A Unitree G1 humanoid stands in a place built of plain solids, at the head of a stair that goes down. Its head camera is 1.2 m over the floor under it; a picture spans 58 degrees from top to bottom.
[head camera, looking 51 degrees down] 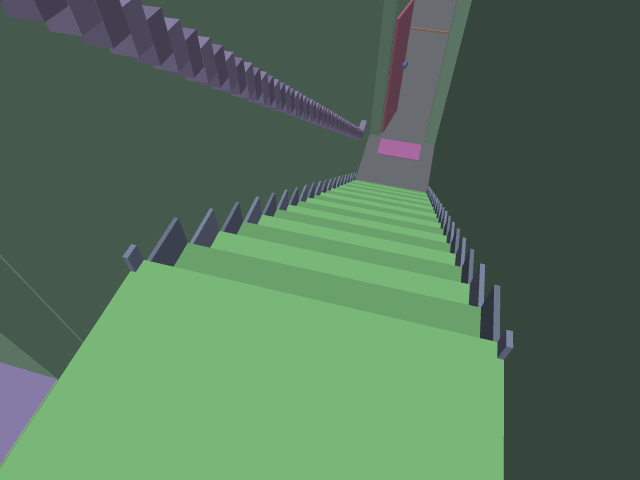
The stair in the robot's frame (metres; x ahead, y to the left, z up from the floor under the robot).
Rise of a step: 0.19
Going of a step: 0.24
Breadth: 1.22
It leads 15 degrees to the right of straight ahead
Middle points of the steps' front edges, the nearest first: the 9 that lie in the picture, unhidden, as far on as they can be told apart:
0.73 0.04 0.00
0.96 -0.02 -0.19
1.19 -0.09 -0.39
1.42 -0.15 -0.58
1.65 -0.21 -0.78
1.88 -0.27 -0.97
2.11 -0.33 -1.17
2.34 -0.40 -1.36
2.57 -0.46 -1.56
